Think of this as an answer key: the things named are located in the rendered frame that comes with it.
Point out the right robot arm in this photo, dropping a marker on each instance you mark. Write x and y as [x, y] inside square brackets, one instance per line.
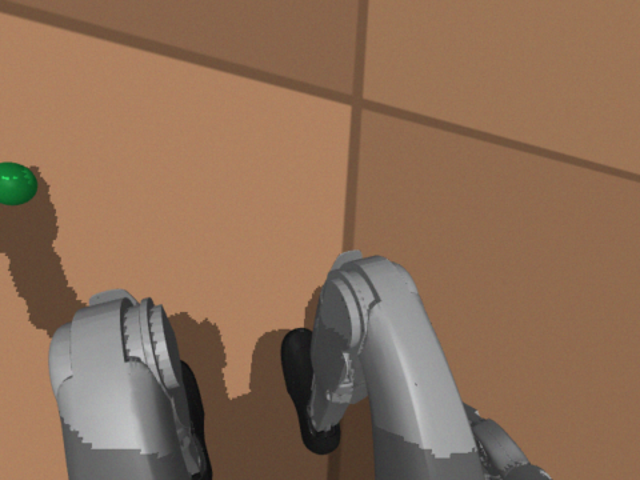
[527, 472]

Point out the ball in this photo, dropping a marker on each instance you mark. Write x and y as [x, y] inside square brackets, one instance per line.
[18, 184]

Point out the right robot foot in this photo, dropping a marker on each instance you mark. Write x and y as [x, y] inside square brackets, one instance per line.
[298, 375]

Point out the right robot hand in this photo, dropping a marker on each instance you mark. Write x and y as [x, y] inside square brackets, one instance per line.
[498, 452]

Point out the left robot foot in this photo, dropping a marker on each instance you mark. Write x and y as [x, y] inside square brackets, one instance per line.
[196, 413]

